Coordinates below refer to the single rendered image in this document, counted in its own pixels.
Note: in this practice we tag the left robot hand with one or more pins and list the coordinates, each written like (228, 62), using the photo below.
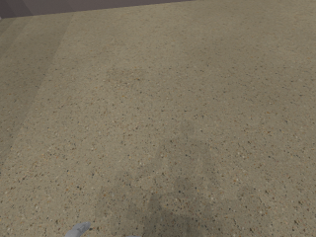
(78, 229)

